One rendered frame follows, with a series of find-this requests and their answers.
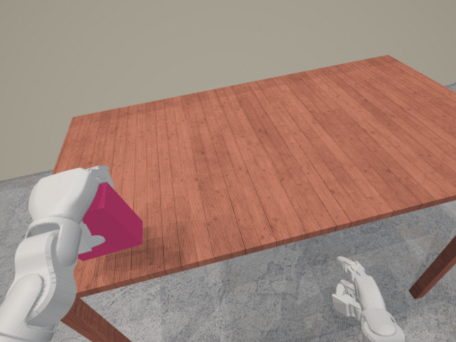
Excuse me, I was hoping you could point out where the sponge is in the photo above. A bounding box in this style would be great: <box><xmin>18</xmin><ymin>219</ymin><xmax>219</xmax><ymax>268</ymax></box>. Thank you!
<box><xmin>78</xmin><ymin>182</ymin><xmax>143</xmax><ymax>261</ymax></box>

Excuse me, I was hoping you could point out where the robot right forearm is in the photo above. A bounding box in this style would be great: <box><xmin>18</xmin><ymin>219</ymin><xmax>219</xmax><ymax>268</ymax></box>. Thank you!
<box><xmin>361</xmin><ymin>308</ymin><xmax>405</xmax><ymax>342</ymax></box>

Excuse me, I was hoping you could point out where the robot left hand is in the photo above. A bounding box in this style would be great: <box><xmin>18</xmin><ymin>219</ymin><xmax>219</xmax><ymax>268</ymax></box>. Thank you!
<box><xmin>28</xmin><ymin>166</ymin><xmax>115</xmax><ymax>254</ymax></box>

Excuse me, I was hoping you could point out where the robot left forearm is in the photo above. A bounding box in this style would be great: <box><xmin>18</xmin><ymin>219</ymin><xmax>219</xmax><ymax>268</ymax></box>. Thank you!
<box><xmin>0</xmin><ymin>217</ymin><xmax>82</xmax><ymax>342</ymax></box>

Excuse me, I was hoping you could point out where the robot right hand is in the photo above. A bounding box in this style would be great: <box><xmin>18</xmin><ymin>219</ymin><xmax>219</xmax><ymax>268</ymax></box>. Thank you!
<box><xmin>332</xmin><ymin>256</ymin><xmax>386</xmax><ymax>321</ymax></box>

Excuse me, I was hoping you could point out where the table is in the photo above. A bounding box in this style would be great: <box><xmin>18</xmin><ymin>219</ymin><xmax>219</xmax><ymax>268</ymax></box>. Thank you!
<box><xmin>14</xmin><ymin>55</ymin><xmax>456</xmax><ymax>342</ymax></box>

